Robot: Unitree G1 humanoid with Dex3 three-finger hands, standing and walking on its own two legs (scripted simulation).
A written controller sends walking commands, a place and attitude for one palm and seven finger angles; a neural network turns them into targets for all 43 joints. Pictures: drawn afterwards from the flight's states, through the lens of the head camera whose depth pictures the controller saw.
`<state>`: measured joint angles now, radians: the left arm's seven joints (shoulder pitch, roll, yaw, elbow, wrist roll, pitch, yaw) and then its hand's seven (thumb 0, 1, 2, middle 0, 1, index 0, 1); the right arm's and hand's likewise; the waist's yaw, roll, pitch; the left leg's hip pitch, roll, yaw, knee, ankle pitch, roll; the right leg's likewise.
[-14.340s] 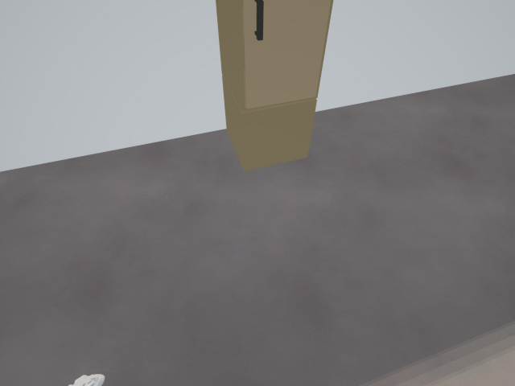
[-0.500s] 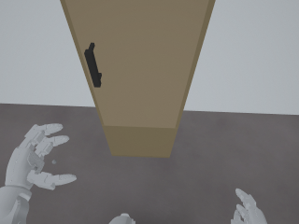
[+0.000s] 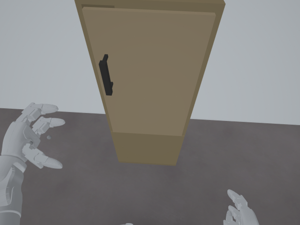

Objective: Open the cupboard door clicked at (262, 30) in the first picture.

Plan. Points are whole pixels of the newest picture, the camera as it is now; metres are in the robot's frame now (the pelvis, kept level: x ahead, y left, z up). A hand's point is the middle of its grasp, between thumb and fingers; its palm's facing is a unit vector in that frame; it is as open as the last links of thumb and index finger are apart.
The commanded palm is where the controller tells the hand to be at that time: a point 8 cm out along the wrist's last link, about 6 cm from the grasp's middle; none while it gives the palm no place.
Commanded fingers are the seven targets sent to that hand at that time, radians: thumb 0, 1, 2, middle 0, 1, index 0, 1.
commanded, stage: raise the hand with hooked fingers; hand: left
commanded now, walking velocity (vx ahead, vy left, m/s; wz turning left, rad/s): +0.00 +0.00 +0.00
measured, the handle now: (107, 75) +0.55 +0.19 +0.07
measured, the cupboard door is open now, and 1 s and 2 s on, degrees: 0 0 0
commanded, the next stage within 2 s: move the hooked fingers beside the handle in 0.50 s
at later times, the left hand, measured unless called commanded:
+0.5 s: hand (56, 137) +0.29 +0.25 +0.10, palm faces +0.04 -1.00 -0.02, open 14.0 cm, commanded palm +0.26 +0.30 +0.10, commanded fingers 0.00 -0.50 0.30 -0.30 -1.20 -0.30 -1.20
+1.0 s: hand (70, 119) +0.34 +0.24 +0.10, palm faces +0.03 -1.00 -0.01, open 14.0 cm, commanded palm +0.32 +0.29 +0.09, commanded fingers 0.00 -0.50 0.30 -0.30 -1.20 -0.30 -1.20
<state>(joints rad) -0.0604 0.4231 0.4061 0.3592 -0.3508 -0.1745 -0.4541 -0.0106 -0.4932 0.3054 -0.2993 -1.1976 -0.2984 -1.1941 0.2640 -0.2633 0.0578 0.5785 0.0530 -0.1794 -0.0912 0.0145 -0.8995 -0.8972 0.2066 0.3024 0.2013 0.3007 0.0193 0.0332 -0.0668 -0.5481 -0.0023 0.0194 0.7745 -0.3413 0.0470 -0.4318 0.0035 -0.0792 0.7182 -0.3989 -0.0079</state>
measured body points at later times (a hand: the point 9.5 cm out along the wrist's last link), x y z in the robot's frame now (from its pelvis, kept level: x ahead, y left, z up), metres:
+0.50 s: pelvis +0.00 -0.02 +0.00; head +0.02 -0.02 +0.45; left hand +0.28 +0.31 +0.10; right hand +0.15 -0.26 -0.08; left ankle +0.03 +0.08 -0.71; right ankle -0.02 -0.12 -0.71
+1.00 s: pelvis -0.01 -0.02 +0.00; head +0.03 -0.02 +0.45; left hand +0.34 +0.29 +0.10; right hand +0.13 -0.28 -0.09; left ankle +0.03 +0.08 -0.71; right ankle -0.02 -0.12 -0.71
